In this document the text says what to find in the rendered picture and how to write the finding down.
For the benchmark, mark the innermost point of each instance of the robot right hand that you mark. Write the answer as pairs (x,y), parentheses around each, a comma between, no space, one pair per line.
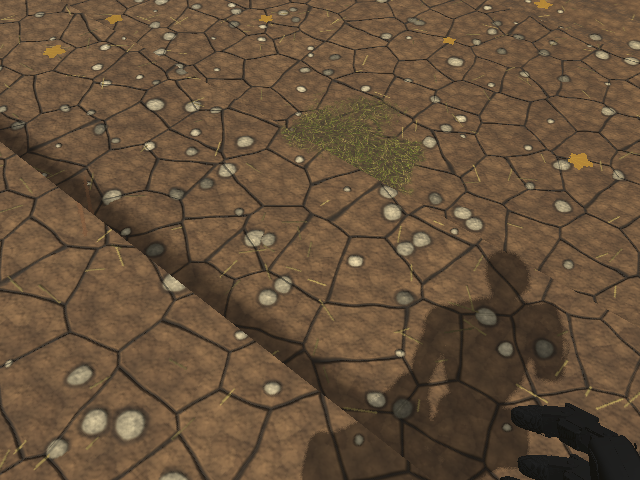
(611,457)

